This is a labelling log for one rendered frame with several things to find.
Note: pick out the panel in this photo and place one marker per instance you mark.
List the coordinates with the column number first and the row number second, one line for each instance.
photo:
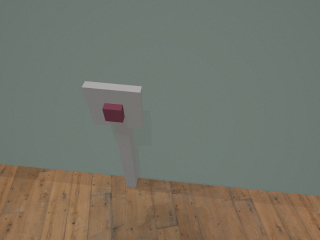
column 130, row 96

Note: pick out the button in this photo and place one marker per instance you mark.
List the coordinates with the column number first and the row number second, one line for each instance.
column 113, row 112

